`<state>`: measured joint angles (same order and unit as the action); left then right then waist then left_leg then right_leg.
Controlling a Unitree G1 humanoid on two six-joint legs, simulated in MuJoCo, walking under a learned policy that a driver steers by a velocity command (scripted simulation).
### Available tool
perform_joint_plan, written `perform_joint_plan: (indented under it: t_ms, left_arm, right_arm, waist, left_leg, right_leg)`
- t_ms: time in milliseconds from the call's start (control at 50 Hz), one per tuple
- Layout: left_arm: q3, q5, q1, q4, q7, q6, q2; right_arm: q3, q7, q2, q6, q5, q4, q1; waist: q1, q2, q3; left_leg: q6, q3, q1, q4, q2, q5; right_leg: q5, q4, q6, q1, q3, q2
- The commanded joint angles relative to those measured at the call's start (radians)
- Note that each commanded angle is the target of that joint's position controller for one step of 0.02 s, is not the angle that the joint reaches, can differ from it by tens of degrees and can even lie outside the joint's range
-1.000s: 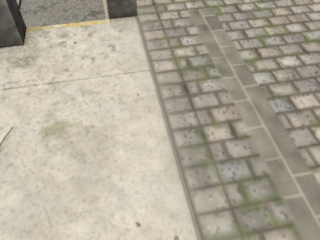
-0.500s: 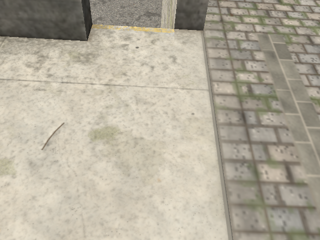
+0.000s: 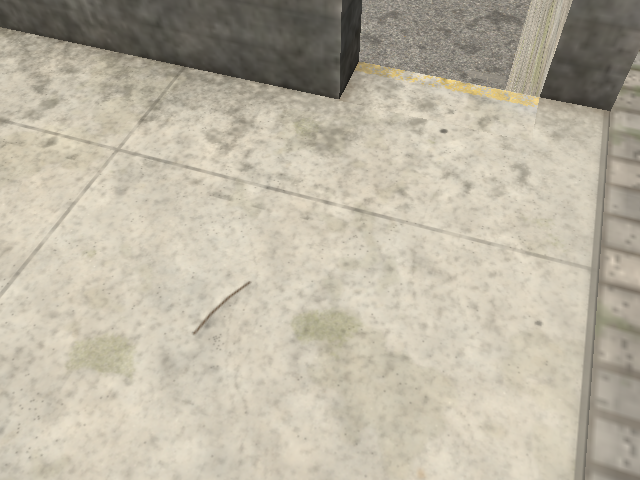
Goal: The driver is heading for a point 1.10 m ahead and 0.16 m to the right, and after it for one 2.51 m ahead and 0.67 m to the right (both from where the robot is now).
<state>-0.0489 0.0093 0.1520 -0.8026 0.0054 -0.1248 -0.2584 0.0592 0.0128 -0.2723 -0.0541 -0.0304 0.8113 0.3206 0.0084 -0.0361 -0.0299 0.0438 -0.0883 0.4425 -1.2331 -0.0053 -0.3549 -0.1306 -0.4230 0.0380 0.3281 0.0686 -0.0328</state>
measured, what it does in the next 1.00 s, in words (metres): walks ahead: left foot, then right foot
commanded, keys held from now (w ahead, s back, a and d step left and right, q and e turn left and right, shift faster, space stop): w+q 0.08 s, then w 0.18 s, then w+e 0.74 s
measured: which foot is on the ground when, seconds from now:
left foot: up 0.00-0.34, down 0.36-0.92, up 0.94-1.00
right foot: down 0.00-0.36, up 0.38-0.90, down 0.92-1.00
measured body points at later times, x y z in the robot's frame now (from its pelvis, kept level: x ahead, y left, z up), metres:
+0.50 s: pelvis +0.26 +0.09 +0.00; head +0.29 +0.10 +0.45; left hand +0.29 +0.36 -0.14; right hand +0.43 -0.16 -0.09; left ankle +0.30 +0.18 -0.74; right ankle +0.19 -0.09 -0.64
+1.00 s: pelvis +0.53 +0.03 -0.02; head +0.57 +0.02 +0.43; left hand +0.74 +0.26 -0.12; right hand +0.54 -0.25 -0.15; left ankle +0.38 +0.20 -0.63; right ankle +0.60 -0.05 -0.74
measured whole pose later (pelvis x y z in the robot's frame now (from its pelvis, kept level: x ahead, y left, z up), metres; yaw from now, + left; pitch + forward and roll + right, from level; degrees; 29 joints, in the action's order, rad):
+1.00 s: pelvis +0.53 +0.03 -0.02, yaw -13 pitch +2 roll +1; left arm -0.08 -0.02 0.13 -0.74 0.05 -0.05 -0.28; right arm 0.07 0.01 -0.27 -0.10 -0.03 0.83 0.27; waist 0.01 0.00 -0.06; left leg -0.01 0.03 0.25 -1.19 -0.05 -0.49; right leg -0.21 -0.65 0.11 0.48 0.05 -0.06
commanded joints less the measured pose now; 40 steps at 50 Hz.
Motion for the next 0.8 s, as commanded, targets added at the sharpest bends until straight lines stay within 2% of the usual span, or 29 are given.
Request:
perform_joint_plan:
  t_ms: [20,40,80,120,180,240,280,300,320,340,360,380,400,420,440,460,480,500,540,620,700,760,800]
  left_arm:
    - [-0.024,-0.001,0.03,0.021,0.005,-0.014,-0.084]
    - [-0.029,-0.007,0.034,0.01,0.006,-0.018,-0.095]
    - [-0.041,-0.008,0.047,-0.004,0.006,-0.021,-0.128]
    - [-0.045,-0.005,0.077,-0.021,0.006,-0.017,-0.145]
    - [-0.044,-0.015,0.095,-0.035,0.007,-0.005,-0.16]
    - [-0.046,-0.032,0.15,-0.059,0.009,0.011,-0.189]
    - [-0.046,-0.043,0.185,-0.082,0.01,0.025,-0.201]
    - [-0.046,-0.048,0.192,-0.09,0.01,0.034,-0.206]
    - [-0.045,-0.05,0.184,-0.094,0.009,0.043,-0.214]
    - [-0.041,-0.051,0.166,-0.096,0.008,0.05,-0.216]
    - [-0.027,-0.041,0.174,-0.094,0.006,0.048,-0.183]
    - [0.004,-0.014,0.186,-0.055,0.009,0.039,-0.1]
    - [0.023,-0.027,0.261,-0.052,0.012,0.016,-0.032]
    - [-0.009,-0.063,0.2,-0.061,0.012,0.01,-0.141]
    - [-0.017,-0.071,0.148,-0.038,0.012,0.011,-0.149]
    - [-0.018,-0.055,0.123,-0.039,0.004,0.018,-0.136]
    - [-0.026,-0.043,0.125,-0.044,0.0,0.032,-0.13]
    - [-0.027,-0.044,0.155,-0.053,0.002,0.049,-0.113]
    - [-0.025,-0.048,0.168,-0.057,0.004,0.071,-0.074]
    - [-0.027,-0.039,0.082,-0.02,0.003,0.083,-0.054]
    - [-0.015,-0.027,-0.042,0.028,0.028,0.078,-0.032]
    - [-0.007,-0.027,-0.135,0.076,0.048,0.076,-0.024]
    - [-0.007,-0.029,-0.171,0.106,0.06,0.075,-0.027]
  right_arm:
    - [0.015,-0.005,-0.035,0.006,-0.005,-0.082,0.032]
    - [0.012,-0.005,-0.025,0.013,-0.003,-0.099,0.012]
    - [0.01,-0.004,-0.028,0.018,0.007,-0.134,-0.04]
    - [0.005,-0.009,-0.025,0.011,0.011,-0.15,-0.076]
    - [-0.007,-0.028,-0.013,-0.007,0.013,-0.174,-0.173]
    - [-0.014,-0.046,-0.016,-0.014,0.009,-0.211,-0.281]
    - [-0.012,-0.053,-0.031,-0.016,0.008,-0.238,-0.322]
    - [-0.008,-0.055,-0.043,-0.019,0.01,-0.245,-0.322]
    - [0.001,-0.055,-0.062,-0.024,0.012,-0.241,-0.285]
    - [0.022,-0.052,-0.094,-0.028,0.017,-0.209,-0.174]
    - [0.054,-0.041,-0.158,-0.028,0.022,-0.157,-0.004]
    - [0.083,-0.021,-0.266,-0.022,0.042,-0.134,0.174]
    - [0.078,-0.021,-0.293,-0.023,0.046,-0.139,0.18]
    - [0.053,-0.027,-0.194,-0.03,0.044,-0.138,0.153]
    - [0.039,-0.031,-0.153,-0.035,0.034,-0.137,0.087]
    - [0.028,-0.036,-0.113,-0.039,0.029,-0.139,0.009]
    - [0.022,-0.04,-0.079,-0.046,0.029,-0.139,-0.044]
    - [0.019,-0.04,-0.061,-0.056,0.035,-0.132,-0.072]
    - [0.025,-0.034,-0.059,-0.073,0.044,-0.109,-0.08]
    - [0.036,-0.009,-0.075,-0.075,0.052,-0.062,-0.039]
    - [0.047,0.007,-0.113,-0.065,0.043,-0.038,-0.019]
    - [0.055,0.014,-0.131,-0.05,0.033,-0.01,0.027]
    - [0.059,0.014,-0.14,-0.036,0.023,0.004,0.04]
  waist:
    - [0.0,0.111,0.047]
    - [0.002,0.107,0.028]
    - [-0.002,0.084,0.01]
    - [-0.014,0.069,0.013]
    - [-0.042,0.068,-0.006]
    - [-0.08,0.078,-0.031]
    - [-0.082,0.092,-0.047]
    - [-0.07,0.104,-0.047]
    - [-0.036,0.118,-0.027]
    - [0.036,0.114,0.035]
    - [0.112,0.094,0.147]
    - [0.16,-0.079,0.312]
    - [0.101,-0.251,0.428]
    - [0.124,-0.121,0.327]
    - [0.093,-0.107,0.208]
    - [0.055,-0.058,0.154]
    - [0.022,-0.078,0.105]
    - [-0.006,-0.096,0.094]
    - [-0.028,-0.063,0.068]
    - [-0.017,-0.03,0.003]
    - [0.02,-0.015,-0.043]
    - [0.055,0.0,-0.08]
    - [0.06,-0.005,-0.087]
  left_leg:
    - [-0.002,-0.028,0.18,0.005,-0.124,0.056]
    - [-0.005,-0.023,0.2,0.035,-0.134,0.066]
    - [-0.015,-0.027,0.256,0.104,-0.146,0.125]
    - [-0.017,-0.032,0.274,0.203,-0.141,0.215]
    - [-0.01,0.024,0.225,0.414,-0.117,0.347]
    - [-0.005,0.084,0.188,0.545,-0.096,0.345]
    - [0.012,0.098,0.185,0.602,-0.085,0.265]
    - [0.024,0.109,0.163,0.631,-0.071,0.215]
    - [0.038,0.126,0.09,0.671,-0.047,0.188]
    - [0.057,0.155,-0.08,0.73,-0.008,0.221]
    - [0.082,0.138,-0.345,0.713,-0.01,0.258]
    - [0.172,-0.183,-0.686,0.717,-0.275,0.247]
    - [0.273,-0.591,-0.81,0.875,-0.442,0.152]
    - [0.234,-0.519,-0.721,0.903,-0.417,0.134]
    - [0.197,-0.347,-0.601,0.913,-0.383,0.192]
    - [0.17,-0.239,-0.487,0.941,-0.334,0.237]
    - [0.151,-0.143,-0.396,0.983,-0.292,0.265]
    - [0.141,-0.083,-0.337,1.02,-0.271,0.284]
    - [0.147,0.004,-0.298,1.063,-0.259,0.383]
    - [0.139,0.128,-0.334,1.094,-0.256,0.441]
    - [0.121,0.219,-0.373,1.114,-0.262,0.417]
    - [0.115,0.259,-0.457,1.091,-0.29,0.44]
    - [0.104,0.281,-0.519,1.051,-0.305,0.5]
  right_leg:
    - [0.022,0.269,0.168,-0.164,-0.262,0.286]
    - [0.05,0.288,0.176,-0.15,-0.226,0.29]
    - [0.11,0.307,0.191,-0.16,-0.172,0.306]
    - [0.151,0.31,0.194,-0.188,-0.123,0.299]
    - [0.176,0.301,0.169,-0.197,-0.031,0.262]
    - [0.129,0.283,0.154,-0.238,-0.017,0.277]
    - [0.141,0.251,0.145,-0.298,-0.041,0.311]
    - [0.182,0.223,0.14,-0.322,-0.056,0.324]
    - [0.276,0.168,0.129,-0.33,-0.06,0.326]
    - [0.424,0.031,0.106,-0.308,-0.029,0.292]
    - [0.455,-0.18,0.07,-0.202,0.009,0.236]
    - [0.112,-0.568,0.008,0.091,0.05,0.143]
    - [-0.46,-0.821,-0.018,0.333,-0.098,0.013]
    - [-0.424,-0.915,-0.01,0.422,-0.193,0.053]
    - [-0.332,-0.899,0.001,0.455,-0.175,0.098]
    - [-0.246,-0.847,-0.004,0.418,-0.162,0.14]
    - [-0.179,-0.799,-0.009,0.374,-0.164,0.167]
    - [-0.128,-0.784,-0.013,0.315,-0.169,0.181]
    - [-0.069,-0.771,-0.021,0.301,-0.169,0.175]
    - [0.072,-0.625,-0.032,0.406,-0.199,0.159]
    - [0.202,-0.4,-0.022,0.404,-0.13,0.146]
    - [0.176,-0.309,0.002,0.436,-0.08,0.144]
    - [0.11,-0.272,0.023,0.442,-0.046,0.135]
Keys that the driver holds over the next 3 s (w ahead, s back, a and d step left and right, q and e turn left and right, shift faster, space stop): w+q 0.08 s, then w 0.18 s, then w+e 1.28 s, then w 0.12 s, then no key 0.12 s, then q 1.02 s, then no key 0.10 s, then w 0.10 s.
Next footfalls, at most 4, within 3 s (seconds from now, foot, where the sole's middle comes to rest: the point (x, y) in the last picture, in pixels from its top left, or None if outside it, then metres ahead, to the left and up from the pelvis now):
0.36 left None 0.34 0.19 -0.77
0.92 right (361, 400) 0.64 -0.06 -0.77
1.42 left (319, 275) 0.97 0.03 -0.77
1.88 right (454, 259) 1.01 -0.32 -0.77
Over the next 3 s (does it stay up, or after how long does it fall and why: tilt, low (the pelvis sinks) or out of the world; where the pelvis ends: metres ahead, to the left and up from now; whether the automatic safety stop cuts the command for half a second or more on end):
stays up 1.00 -0.16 0.01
